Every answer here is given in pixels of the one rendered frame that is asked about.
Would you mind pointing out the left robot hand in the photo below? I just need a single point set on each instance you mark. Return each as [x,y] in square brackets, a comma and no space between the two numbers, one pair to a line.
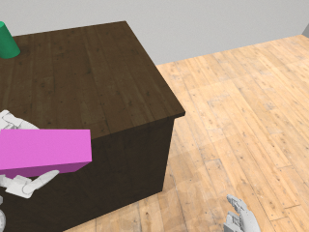
[19,185]

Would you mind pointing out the table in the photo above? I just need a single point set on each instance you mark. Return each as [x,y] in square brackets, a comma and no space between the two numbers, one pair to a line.
[98,78]

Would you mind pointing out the right robot hand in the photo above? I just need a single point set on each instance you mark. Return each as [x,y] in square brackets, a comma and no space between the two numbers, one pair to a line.
[245,222]

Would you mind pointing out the sponge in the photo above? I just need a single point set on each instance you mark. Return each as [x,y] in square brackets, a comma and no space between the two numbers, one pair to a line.
[33,152]

